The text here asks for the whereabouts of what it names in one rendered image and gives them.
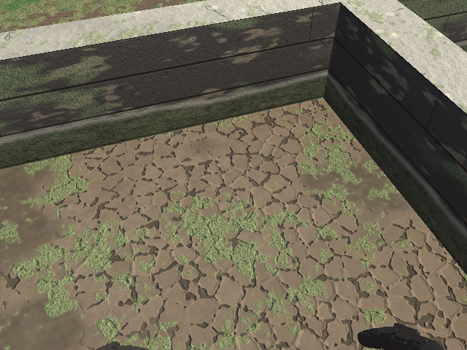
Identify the robot right hand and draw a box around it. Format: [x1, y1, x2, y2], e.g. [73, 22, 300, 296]
[358, 323, 447, 350]

